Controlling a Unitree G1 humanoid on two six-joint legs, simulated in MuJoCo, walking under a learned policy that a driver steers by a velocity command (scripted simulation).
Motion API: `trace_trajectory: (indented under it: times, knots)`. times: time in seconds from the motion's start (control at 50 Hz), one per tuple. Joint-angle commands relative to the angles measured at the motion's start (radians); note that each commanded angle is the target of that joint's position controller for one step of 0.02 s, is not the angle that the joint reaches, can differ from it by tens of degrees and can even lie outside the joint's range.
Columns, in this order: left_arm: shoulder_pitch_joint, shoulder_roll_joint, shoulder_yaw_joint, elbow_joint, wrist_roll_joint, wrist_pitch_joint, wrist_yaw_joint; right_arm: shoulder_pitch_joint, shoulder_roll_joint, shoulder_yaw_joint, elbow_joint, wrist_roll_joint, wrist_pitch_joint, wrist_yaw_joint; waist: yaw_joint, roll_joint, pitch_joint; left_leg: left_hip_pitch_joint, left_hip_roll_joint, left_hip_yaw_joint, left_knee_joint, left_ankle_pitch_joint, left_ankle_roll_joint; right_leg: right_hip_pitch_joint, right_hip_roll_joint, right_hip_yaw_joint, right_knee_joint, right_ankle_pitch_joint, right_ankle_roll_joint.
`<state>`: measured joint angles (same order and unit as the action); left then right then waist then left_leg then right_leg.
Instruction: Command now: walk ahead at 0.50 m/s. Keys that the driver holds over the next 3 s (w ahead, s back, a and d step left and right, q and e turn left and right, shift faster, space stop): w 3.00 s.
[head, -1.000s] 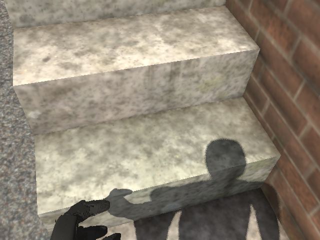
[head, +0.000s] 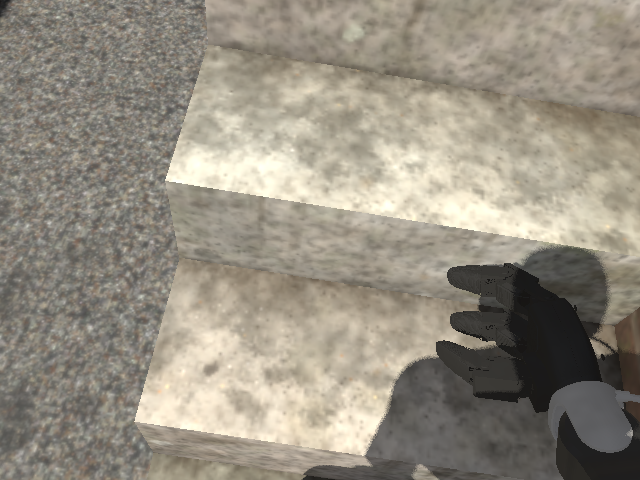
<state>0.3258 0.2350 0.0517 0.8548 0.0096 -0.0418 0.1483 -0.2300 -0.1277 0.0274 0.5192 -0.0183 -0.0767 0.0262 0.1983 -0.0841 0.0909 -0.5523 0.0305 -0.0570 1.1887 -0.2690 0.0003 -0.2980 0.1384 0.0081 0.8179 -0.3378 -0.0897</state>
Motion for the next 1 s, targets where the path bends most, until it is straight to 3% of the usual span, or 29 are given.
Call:
trace_trajectory:
  times: [0.02,0.04,0.06,0.14,0.16,0.2,0.22,0.26,0.28,0.3,0.32,0.34,0.36,0.4,0.44,0.48,0.54,0.56,0.64,0.72,0.74,0.76,0.78,0.8,0.82,0.86,0.9,0.96,1.0]
  knots:
    - [0.020,0.242,0.087,-0.111,-0.043,-0.020,-0.099,0.367,-0.135,-0.051,0.129,0.030,-0.003,0.011,-0.220,0.512,-0.251,0.984,0.141,-0.039,-1.168,0.932,0.141,-0.471,0.076,0.078,0.666,-0.059,0.124]
    - [0.062,0.279,0.091,-0.127,-0.072,-0.009,-0.100,0.371,-0.271,-0.101,0.129,0.007,-0.015,0.006,-0.172,0.473,-0.416,1.286,0.339,-0.194,-0.762,1.307,0.284,-0.830,-0.034,0.093,1.092,-0.156,0.141]
    - [-0.044,0.237,0.088,-0.122,-0.083,-0.021,-0.081,0.441,-0.210,-0.089,0.128,-0.026,-0.001,0.012,-0.246,0.276,-0.376,1.319,0.304,-0.049,-0.824,1.316,0.233,-0.997,-0.014,0.054,1.299,-0.202,0.111]
    - [-0.351,0.007,0.005,-0.313,-0.053,-0.055,-0.063,0.656,-0.206,-0.086,0.310,-0.056,-0.009,-0.019,-0.208,0.095,-0.190,1.130,0.243,0.125,-0.842,1.223,0.100,-1.267,0.023,0.020,1.505,-0.484,0.002]
    - [-0.365,-0.044,-0.023,-0.365,-0.047,-0.050,-0.058,0.561,-0.184,-0.082,0.306,-0.043,-0.018,-0.002,-0.131,0.087,-0.136,0.867,0.187,0.195,-0.886,1.116,0.048,-1.126,0.024,-0.001,1.303,-0.452,0.001]
    - [-0.264,-0.040,-0.047,-0.410,-0.036,0.000,-0.048,0.258,-0.306,-0.117,0.234,-0.013,-0.050,0.000,0.020,0.165,-0.111,0.157,0.142,0.369,-1.148,1.172,0.058,-0.462,0.035,-0.109,0.948,-0.255,0.013]
    - [0.024,0.052,-0.009,-0.333,-0.028,0.043,-0.044,0.099,-0.343,-0.123,0.204,0.028,-0.076,-0.006,0.153,0.274,-0.221,-0.039,0.135,0.403,-1.167,1.653,0.102,-0.021,0.096,-0.186,0.966,-0.142,0.045]
    - [0.278,0.151,0.040,-0.229,0.031,0.071,-0.012,0.115,-0.391,-0.146,0.224,0.082,-0.103,0.016,0.270,0.142,-0.326,0.187,0.120,0.267,-0.782,2.009,0.101,0.148,0.065,-0.077,0.568,-0.004,0.028]
    - [0.156,0.233,0.048,-0.226,0.004,0.061,-0.014,0.127,-0.374,-0.143,0.183,0.110,-0.113,0.024,0.191,-0.099,-0.328,0.368,0.061,0.235,-0.381,1.775,0.076,0.061,0.079,-0.054,0.074,0.219,0.010]
    - [0.018,0.155,0.037,-0.221,-0.006,0.050,0.002,0.231,-0.273,-0.133,0.158,0.053,-0.092,0.028,0.044,-0.206,-0.234,0.388,-0.058,0.205,0.084,0.798,0.028,-0.062,-0.005,0.075,-0.393,0.262,-0.125]
    - [-0.108,0.217,0.051,-0.224,0.049,0.024,-0.021,0.547,-0.225,-0.145,0.193,0.030,-0.057,0.047,-0.206,-0.254,-0.312,-0.305,-0.273,-0.147,0.785,0.005,-0.044,0.430,-0.260,0.539,-0.208,0.565,-0.366]
    - [-0.015,0.181,0.053,-0.217,0.040,-0.002,-0.029,0.516,-0.152,-0.100,0.150,0.003,-0.045,0.030,-0.133,-0.014,-0.489,-0.414,-0.363,-0.307,1.021,-0.019,0.024,0.406,-0.326,0.589,-0.116,0.470,-0.356]
    - [0.010,0.132,0.031,-0.172,0.043,-0.030,-0.030,0.469,-0.020,-0.045,0.077,-0.027,-0.045,0.021,-0.186,-0.014,-0.447,-0.437,-0.292,-0.400,0.970,0.067,0.066,0.323,-0.316,0.431,-0.083,0.424,-0.254]
    - [-0.082,0.083,-0.009,-0.145,0.034,-0.066,-0.063,0.475,-0.002,-0.023,0.102,-0.082,-0.028,0.000,-0.288,0.121,-0.118,-0.581,-0.212,-0.249,0.911,-0.071,0.057,0.114,-0.297,0.186,-0.165,0.435,-0.115]
    - [-0.231,0.124,0.001,-0.228,0.026,-0.091,-0.058,0.481,-0.173,-0.072,0.106,-0.059,0.055,-0.026,-0.287,0.070,-0.187,-0.449,-0.239,-0.075,1.145,-0.098,0.002,-0.078,-0.419,0.243,-0.403,0.384,-0.198]
    - [-0.055,0.146,0.007,-0.121,0.015,-0.109,-0.075,0.187,-0.121,-0.051,-0.020,-0.022,0.090,-0.063,-0.189,0.093,-0.023,-0.849,-0.149,-0.119,1.367,-0.190,0.034,-0.009,-0.463,0.296,-0.527,-0.067,-0.178]
    - [0.024,0.106,-0.029,-0.036,-0.026,-0.087,-0.067,0.062,-0.019,0.008,-0.112,0.030,0.102,-0.052,-0.211,0.134,0.131,-0.876,-0.092,-0.038,1.007,-0.147,0.073,-0.150,-0.337,0.094,-0.624,-0.201,-0.084]
    - [0.012,0.121,-0.026,-0.034,-0.015,-0.078,-0.056,0.045,-0.010,0.009,-0.138,0.013,0.120,-0.036,-0.220,0.101,0.104,-0.803,-0.070,0.035,0.915,-0.056,0.078,-0.179,-0.325,0.069,-0.692,-0.169,-0.091]
    - [0.002,0.148,-0.004,-0.056,-0.052,-0.066,-0.025,0.195,-0.003,0.015,-0.049,-0.032,0.151,0.012,-0.194,0.082,-0.138,-0.408,0.032,0.194,0.506,-0.111,0.169,0.101,-0.307,-0.105,-0.841,0.354,-0.114]
    - [0.132,0.172,-0.005,-0.055,-0.048,-0.067,-0.041,0.360,-0.004,-0.004,0.047,-0.015,0.115,0.029,-0.234,-0.064,-0.348,-0.012,-0.170,0.326,0.139,-0.421,0.219,0.288,-0.417,-0.107,-0.448,1.889,-0.141]
    - [0.044,0.196,0.000,-0.074,-0.058,-0.080,-0.079,0.507,-0.059,-0.025,0.070,-0.044,0.106,0.013,-0.327,-0.122,-0.448,0.166,-0.177,0.254,-0.012,-0.356,0.233,0.291,-0.428,-0.117,-0.229,1.946,-0.147]
    - [-0.073,0.189,0.001,-0.137,-0.075,-0.104,-0.117,0.651,-0.160,-0.060,0.104,-0.085,0.111,-0.016,-0.399,-0.101,-0.507,0.326,-0.032,-0.113,-0.114,-0.448,0.313,0.032,-0.366,-0.086,0.024,1.770,-0.112]
    - [-0.199,0.179,0.011,-0.206,-0.058,-0.118,-0.144,0.765,-0.274,-0.109,0.129,-0.107,0.133,-0.042,-0.462,0.115,-0.534,0.352,0.135,-0.581,-0.454,-0.764,0.411,-0.187,-0.199,-0.059,0.376,1.177,-0.098]
    - [-0.349,0.100,0.014,-0.248,0.025,-0.114,-0.163,0.716,-0.273,-0.133,0.149,-0.078,0.131,-0.053,-0.457,0.228,-0.468,0.296,0.189,-0.893,-0.748,-0.873,0.448,-0.423,-0.042,0.094,0.833,0.415,-0.077]
    - [-0.364,-0.025,-0.005,-0.305,0.077,-0.099,-0.143,0.601,-0.254,-0.138,0.143,-0.062,0.103,-0.037,-0.386,0.117,-0.345,0.214,0.248,-0.941,-0.840,-0.838,0.389,-0.612,-0.017,0.295,1.273,0.258,-0.021]
    - [-0.347,-0.152,-0.055,-0.373,0.060,-0.051,-0.101,0.489,-0.151,-0.109,0.266,-0.038,0.074,-0.026,-0.204,0.124,-0.070,0.035,0.251,-0.631,-0.779,-0.737,0.263,-0.869,-0.060,0.252,1.480,0.192,-0.017]
    - [-0.158,-0.135,-0.058,-0.334,0.010,-0.020,-0.089,0.467,-0.019,-0.060,0.347,-0.036,0.061,-0.020,-0.091,0.092,0.051,-0.074,0.212,-0.347,-0.813,-0.533,0.192,-0.888,-0.074,0.228,1.440,0.117,0.008]
    - [-0.135,-0.096,-0.042,-0.304,-0.034,-0.004,-0.075,0.379,-0.113,-0.080,0.323,-0.022,0.008,-0.003,-0.057,0.022,0.093,-0.256,0.136,0.013,-0.882,-0.201,0.159,-0.642,-0.065,0.155,1.055,0.272,0.028]
    - [-0.167,-0.091,-0.029,-0.283,-0.065,0.018,-0.049,0.462,-0.169,-0.095,0.358,-0.015,-0.031,-0.010,-0.121,0.114,0.043,-0.100,0.185,-0.004,-0.927,-0.118,0.247,-0.686,-0.068,0.077,1.159,0.277,0.030]
